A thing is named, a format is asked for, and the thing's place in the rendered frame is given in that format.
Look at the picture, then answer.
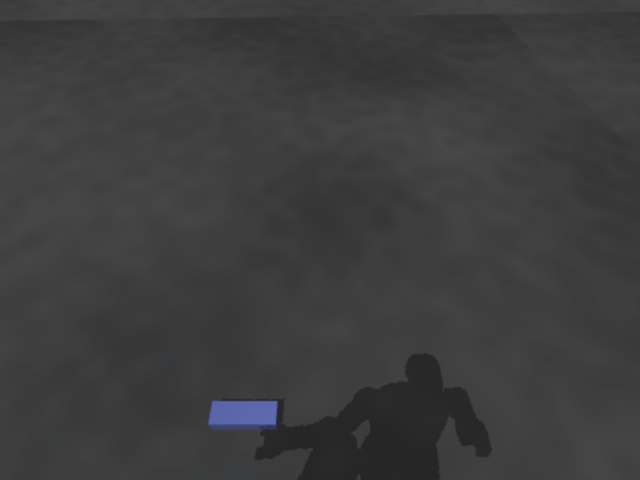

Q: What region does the carton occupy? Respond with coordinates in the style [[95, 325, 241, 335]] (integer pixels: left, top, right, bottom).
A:
[[208, 401, 279, 430]]

